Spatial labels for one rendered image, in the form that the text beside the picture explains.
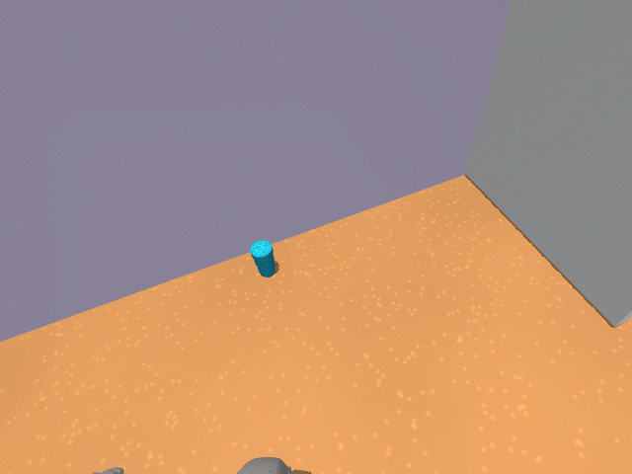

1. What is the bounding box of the cup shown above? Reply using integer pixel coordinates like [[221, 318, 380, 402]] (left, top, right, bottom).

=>
[[250, 240, 276, 277]]

